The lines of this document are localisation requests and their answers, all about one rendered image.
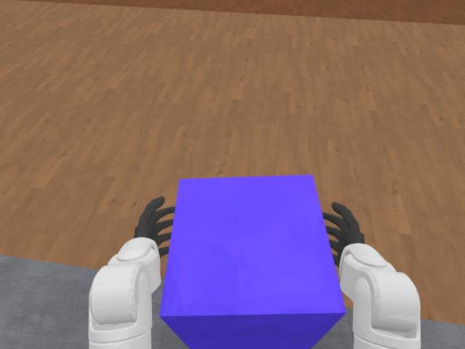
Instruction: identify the carton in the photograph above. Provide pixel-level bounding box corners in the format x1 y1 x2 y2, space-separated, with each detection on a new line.
159 174 347 349

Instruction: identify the left robot forearm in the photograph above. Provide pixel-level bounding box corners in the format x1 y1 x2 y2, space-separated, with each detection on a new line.
88 237 161 349

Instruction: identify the robot right hand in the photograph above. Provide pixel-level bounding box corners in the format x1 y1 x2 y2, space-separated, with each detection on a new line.
322 202 365 267

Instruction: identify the right robot forearm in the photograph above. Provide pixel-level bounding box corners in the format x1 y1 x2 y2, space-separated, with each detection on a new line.
339 244 421 349

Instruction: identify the robot left hand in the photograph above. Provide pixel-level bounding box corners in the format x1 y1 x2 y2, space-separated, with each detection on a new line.
134 196 175 258

